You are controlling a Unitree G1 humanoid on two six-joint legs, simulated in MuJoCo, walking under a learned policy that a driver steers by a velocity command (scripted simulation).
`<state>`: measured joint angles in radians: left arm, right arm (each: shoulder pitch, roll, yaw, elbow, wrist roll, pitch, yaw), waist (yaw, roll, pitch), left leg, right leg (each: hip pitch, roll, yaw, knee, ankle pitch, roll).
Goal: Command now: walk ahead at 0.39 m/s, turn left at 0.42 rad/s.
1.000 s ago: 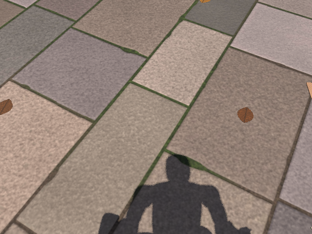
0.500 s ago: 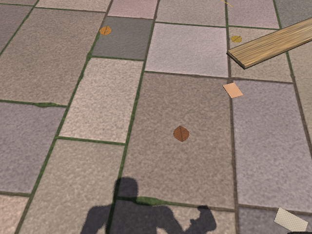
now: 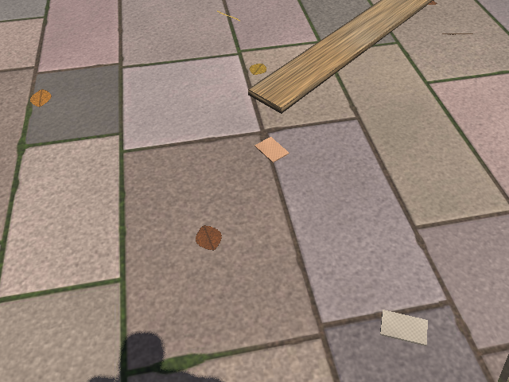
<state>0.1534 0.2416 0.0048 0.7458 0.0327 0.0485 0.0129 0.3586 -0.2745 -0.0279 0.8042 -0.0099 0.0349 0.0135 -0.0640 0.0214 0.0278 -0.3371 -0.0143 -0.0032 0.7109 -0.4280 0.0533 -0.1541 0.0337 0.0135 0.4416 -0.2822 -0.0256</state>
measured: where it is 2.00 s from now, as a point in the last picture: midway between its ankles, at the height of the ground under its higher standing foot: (158, 136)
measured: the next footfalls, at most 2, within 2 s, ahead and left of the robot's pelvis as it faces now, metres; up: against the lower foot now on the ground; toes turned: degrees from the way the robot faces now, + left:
left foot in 0.44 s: +0.30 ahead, +0.26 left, +0.00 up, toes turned +29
right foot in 0.92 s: +0.71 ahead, +0.36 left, +0.00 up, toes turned +8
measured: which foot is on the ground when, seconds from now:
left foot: up 0.00-0.42, down 0.44-0.92, up 0.94-1.00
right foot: down 0.00-0.46, up 0.48-0.90, down 0.92-1.00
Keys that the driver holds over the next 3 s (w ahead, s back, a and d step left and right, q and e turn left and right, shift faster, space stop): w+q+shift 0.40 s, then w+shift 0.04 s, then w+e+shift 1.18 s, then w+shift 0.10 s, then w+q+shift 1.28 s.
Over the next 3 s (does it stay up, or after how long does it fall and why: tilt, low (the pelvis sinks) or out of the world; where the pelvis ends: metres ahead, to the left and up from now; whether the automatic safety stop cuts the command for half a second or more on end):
stays up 2.30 0.05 -0.02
